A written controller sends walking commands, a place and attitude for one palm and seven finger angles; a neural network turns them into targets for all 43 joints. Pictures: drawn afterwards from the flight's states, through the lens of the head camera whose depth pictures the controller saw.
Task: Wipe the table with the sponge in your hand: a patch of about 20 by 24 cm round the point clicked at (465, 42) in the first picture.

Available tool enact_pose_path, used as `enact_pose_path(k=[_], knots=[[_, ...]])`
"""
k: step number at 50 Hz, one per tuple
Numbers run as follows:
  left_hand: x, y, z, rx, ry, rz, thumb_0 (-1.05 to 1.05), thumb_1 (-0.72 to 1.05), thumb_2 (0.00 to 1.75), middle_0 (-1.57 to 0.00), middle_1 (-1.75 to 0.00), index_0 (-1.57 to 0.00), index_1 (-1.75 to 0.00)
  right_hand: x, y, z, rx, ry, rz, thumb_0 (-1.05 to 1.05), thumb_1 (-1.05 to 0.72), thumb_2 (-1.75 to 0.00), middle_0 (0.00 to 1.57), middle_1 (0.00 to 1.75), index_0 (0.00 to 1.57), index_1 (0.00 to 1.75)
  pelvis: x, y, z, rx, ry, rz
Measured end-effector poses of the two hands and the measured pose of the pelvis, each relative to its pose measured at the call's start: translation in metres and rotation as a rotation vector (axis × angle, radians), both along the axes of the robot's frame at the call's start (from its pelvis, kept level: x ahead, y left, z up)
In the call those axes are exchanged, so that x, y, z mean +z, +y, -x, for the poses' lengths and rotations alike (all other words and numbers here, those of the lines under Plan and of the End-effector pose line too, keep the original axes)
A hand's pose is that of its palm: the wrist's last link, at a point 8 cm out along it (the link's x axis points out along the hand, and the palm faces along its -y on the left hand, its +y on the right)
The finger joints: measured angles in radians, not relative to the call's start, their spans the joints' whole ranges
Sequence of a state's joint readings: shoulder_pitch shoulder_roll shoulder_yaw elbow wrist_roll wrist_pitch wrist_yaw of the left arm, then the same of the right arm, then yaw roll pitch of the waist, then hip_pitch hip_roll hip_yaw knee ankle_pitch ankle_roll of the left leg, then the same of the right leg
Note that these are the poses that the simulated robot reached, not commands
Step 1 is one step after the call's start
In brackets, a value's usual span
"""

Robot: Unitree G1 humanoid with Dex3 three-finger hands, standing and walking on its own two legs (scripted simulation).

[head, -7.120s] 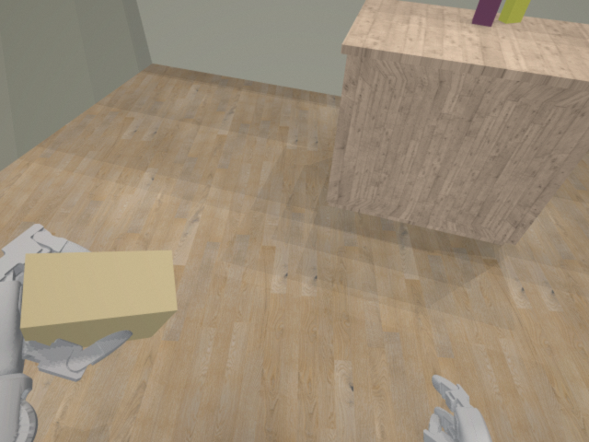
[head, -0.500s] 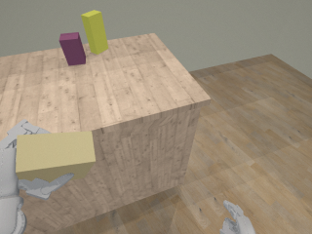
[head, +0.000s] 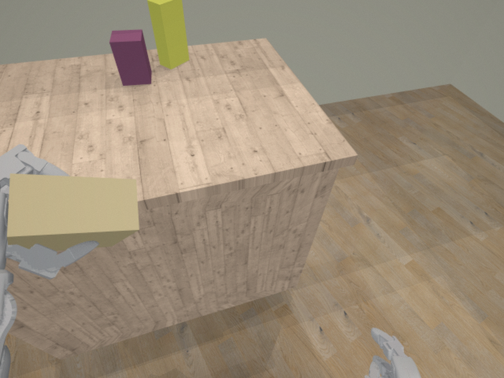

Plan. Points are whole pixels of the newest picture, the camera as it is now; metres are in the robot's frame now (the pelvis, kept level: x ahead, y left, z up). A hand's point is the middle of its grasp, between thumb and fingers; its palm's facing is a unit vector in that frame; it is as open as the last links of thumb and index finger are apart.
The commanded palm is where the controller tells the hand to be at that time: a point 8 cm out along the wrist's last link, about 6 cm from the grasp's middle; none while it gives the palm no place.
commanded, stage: look again from close up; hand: left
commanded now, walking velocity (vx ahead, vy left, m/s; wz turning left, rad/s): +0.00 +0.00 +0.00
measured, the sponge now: (89, 217) +0.26 +0.24 +0.16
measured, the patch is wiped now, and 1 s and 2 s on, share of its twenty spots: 0.00 0.00 0.00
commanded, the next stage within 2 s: shuffle to correct the standing spot in 0.18 s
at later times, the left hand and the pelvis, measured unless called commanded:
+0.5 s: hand (66, 187) +0.29 +0.28 +0.17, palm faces +0.39 -0.87 -0.31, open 10.2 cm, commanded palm +0.22 +0.32 +0.18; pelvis +0.06 +0.04 +0.00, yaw -1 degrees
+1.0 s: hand (62, 159) +0.34 +0.32 +0.16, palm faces +0.40 -0.84 -0.36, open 10.2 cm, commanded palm +0.29 +0.35 +0.18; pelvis +0.12 +0.08 -0.03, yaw -2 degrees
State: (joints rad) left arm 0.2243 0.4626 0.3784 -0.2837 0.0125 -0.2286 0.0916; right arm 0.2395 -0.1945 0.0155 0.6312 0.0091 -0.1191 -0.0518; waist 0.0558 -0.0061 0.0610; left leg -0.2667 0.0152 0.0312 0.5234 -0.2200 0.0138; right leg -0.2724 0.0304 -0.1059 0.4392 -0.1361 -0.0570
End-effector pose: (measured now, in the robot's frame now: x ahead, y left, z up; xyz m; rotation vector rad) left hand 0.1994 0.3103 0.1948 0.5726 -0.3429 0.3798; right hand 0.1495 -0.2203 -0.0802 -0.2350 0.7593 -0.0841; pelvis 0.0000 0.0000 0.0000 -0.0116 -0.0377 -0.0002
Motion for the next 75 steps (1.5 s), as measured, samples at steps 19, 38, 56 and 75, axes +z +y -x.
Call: enact_pose_path(k=[19,38,56,75], knots=[[-0.026,0.023,-0.024,-0.004,0.026,0.157,-0.01,-0.5,0.99,-0.72,-1.36,-0.73,-1.35,0.026,0.037,-0.049,0.049,-0.091,0.014,0.01,-0.9,-0.9,0.2,0.3,0.2,0.3,0.004,0.031,-0.04,-0.014,0.012,0.0],[-0.026,0.028,-0.086,-0.06,0.022,0.101,-0.01,-0.5,0.99,-0.72,-1.36,-0.73,-1.35,0.007,0.045,-0.114,0.003,-0.074,-0.005,0.01,-0.9,-0.9,0.2,0.3,0.2,0.3,-0.014,0.048,-0.1,0.001,0.033,0.027],[-0.005,0.053,-0.131,-0.101,-0.035,0.033,-0.01,-0.5,0.99,-0.72,-1.36,-0.73,-1.35,-0.004,0.091,-0.127,-0.052,-0.037,-0.079,0.01,-0.9,-0.9,0.2,0.3,0.2,0.3,-0.01,0.082,-0.128,-0.024,0.001,-0.007],[-0.018,0.064,-0.171,-0.059,-0.01,0.123,-0.01,-0.5,1.0,-0.72,-1.36,-0.73,-1.35,0.006,0.068,-0.185,-0.088,-0.067,0.05,0.01,-0.9,-0.9,0.2,0.3,0.2,0.3,-0.01,0.1,-0.181,-0.036,-0.02,-0.022]])
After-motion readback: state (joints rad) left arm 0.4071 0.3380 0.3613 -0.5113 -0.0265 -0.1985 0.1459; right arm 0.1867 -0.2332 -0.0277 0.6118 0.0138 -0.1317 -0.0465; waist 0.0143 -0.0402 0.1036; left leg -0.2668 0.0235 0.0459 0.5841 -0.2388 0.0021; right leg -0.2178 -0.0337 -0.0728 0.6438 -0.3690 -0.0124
